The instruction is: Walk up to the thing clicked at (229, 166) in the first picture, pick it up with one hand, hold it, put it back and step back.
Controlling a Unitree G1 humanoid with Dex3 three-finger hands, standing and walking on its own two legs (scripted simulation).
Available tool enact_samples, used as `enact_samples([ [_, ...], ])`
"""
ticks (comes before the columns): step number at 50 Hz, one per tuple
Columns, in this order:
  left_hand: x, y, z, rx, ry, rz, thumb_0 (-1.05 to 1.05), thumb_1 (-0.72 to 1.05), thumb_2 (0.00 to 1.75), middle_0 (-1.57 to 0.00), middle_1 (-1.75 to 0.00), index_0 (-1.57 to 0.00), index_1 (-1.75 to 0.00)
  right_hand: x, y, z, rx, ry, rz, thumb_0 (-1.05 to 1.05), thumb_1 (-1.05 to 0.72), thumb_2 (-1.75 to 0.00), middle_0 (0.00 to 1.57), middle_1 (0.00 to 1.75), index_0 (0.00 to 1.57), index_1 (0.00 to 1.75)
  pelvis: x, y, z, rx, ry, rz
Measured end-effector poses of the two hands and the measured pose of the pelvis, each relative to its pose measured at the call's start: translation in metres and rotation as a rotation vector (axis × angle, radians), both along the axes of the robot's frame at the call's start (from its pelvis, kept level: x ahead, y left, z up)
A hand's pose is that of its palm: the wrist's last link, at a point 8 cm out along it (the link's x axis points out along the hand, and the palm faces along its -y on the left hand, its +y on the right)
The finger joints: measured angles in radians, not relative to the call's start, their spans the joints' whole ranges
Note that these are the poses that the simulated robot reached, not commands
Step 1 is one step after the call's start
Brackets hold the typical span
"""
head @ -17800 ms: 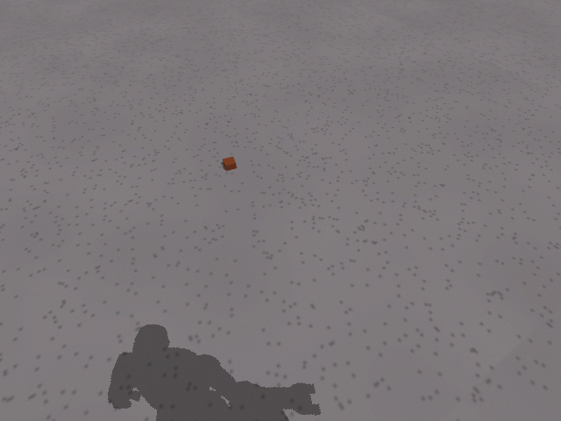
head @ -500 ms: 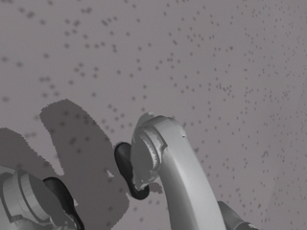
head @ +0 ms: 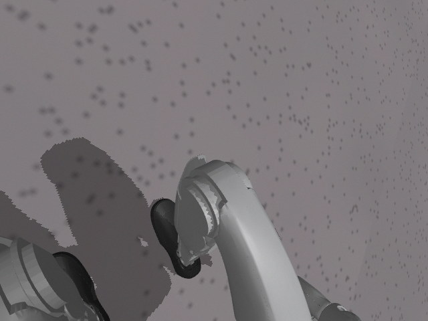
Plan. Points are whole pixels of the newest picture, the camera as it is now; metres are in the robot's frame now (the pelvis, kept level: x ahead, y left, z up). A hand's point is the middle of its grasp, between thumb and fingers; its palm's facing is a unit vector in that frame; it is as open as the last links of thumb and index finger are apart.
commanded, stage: rest palm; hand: left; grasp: from above
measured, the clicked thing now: out of the picture +0.47 +0.42 -0.29
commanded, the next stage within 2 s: close in 0.74 s
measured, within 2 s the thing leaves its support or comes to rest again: neither
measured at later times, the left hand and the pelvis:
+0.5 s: hand out of the picture +0.45 +0.40 -0.26, palm faces -0.32 -0.32 -0.89, open 13.7 cm; pelvis +0.00 +0.00 +0.00, yaw -1 degrees
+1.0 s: hand out of the picture +0.45 +0.40 -0.26, palm faces -0.33 -0.31 -0.89, open 13.6 cm; pelvis -0.01 +0.00 +0.01, yaw -2 degrees
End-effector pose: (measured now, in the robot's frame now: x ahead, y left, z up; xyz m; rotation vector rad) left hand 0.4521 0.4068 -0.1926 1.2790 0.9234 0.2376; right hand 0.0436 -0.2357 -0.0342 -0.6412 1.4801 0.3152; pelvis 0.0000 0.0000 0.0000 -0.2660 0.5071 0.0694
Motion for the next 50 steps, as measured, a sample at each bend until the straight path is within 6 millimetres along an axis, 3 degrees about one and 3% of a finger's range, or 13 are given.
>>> enact_samples([
  [12, -0.001, -0.006, -0.009, 0.008, -0.004, -0.004, 0.00, -0.51, 0.93, -0.08, -1.13, -0.11, -1.10, -0.011, -0.002, 0.006, -0.013, 0.023, 0.000, 0.00, -0.91, -0.91, 0.20, 0.30, 0.20, 0.30, -0.004, 0.000, 0.001, -0.004, -0.014, -0.007],
  [50, -0.001, 0.001, -0.009, 0.009, -0.005, -0.014, 0.00, -0.49, 0.99, -0.09, -1.15, -0.11, -1.13, -0.006, 0.007, 0.007, -0.016, 0.028, 0.022, 0.00, -0.91, -0.91, 0.20, 0.30, 0.20, 0.30, -0.005, 0.003, 0.005, -0.026, -0.019, -0.013],
])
